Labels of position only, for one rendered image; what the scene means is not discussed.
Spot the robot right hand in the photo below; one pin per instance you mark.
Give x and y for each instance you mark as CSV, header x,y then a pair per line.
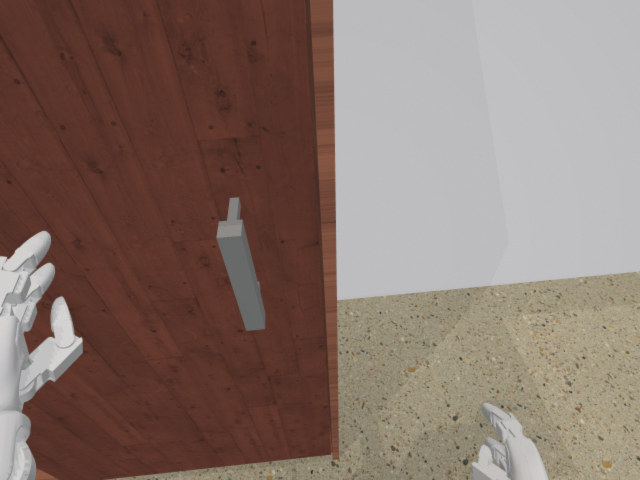
x,y
519,459

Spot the left robot forearm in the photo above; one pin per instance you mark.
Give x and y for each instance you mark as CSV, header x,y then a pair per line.
x,y
16,459

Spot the handle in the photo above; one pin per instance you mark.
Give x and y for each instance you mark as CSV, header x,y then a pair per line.
x,y
234,247

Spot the robot left hand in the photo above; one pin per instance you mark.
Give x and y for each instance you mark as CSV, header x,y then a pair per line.
x,y
19,294

